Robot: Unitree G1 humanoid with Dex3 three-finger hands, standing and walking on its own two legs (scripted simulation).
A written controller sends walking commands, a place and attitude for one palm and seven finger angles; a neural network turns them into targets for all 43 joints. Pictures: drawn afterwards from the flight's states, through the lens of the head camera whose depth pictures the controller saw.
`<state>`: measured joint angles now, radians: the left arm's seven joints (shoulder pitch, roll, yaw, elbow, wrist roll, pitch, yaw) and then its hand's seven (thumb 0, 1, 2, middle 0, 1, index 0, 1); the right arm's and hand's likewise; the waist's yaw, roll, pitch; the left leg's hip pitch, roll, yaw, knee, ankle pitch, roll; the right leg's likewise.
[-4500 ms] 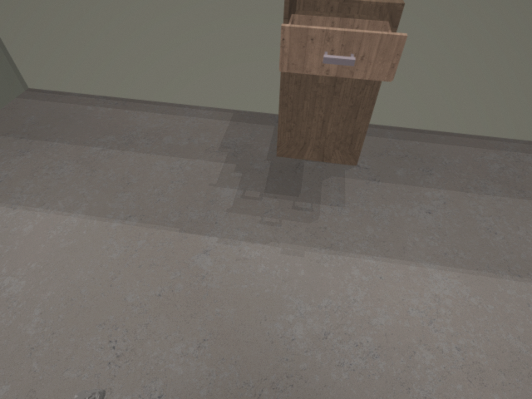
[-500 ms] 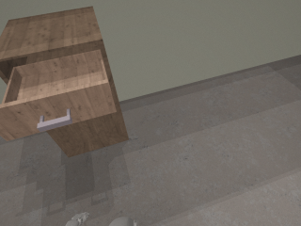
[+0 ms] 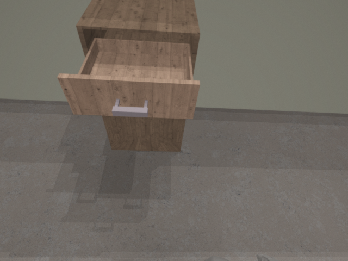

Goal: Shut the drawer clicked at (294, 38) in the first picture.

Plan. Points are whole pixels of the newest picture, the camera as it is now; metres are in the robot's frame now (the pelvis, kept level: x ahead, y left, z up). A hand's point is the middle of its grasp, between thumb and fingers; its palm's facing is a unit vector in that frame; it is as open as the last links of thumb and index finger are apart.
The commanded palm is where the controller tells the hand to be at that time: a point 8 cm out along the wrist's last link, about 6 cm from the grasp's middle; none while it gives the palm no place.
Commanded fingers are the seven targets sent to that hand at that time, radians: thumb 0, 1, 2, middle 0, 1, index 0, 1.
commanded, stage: take the last steps up to it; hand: left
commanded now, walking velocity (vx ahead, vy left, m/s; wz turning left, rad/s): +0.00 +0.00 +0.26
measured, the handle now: (131, 107) +0.54 +0.19 -0.02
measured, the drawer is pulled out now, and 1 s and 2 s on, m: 0.30 0.30 0.30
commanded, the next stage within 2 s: come to a stop and stand still in 1.10 s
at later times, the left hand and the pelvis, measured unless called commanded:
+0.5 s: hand out of the picture -0.03 +0.12 -0.16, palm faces +0.18 -0.97 -0.15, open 7.4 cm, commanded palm none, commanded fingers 0.00 0.90 0.90 -0.20 -0.30 -0.20 -0.30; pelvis +0.04 -0.02 +0.01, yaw +6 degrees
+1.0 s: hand (95, 225) +0.22 +0.23 -0.16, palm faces +0.13 -0.97 -0.20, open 7.4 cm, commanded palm none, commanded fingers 0.00 0.90 0.90 -0.20 -0.30 -0.20 -0.30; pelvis +0.16 +0.04 +0.00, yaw +4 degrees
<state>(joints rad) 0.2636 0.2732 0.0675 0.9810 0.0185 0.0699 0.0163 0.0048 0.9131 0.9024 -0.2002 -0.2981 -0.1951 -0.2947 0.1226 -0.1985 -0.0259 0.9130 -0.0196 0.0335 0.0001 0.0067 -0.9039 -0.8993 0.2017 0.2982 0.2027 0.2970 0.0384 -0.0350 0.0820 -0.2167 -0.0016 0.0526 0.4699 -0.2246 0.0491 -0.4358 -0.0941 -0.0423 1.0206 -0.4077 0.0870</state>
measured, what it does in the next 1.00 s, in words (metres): walks ahead: right foot, then left foot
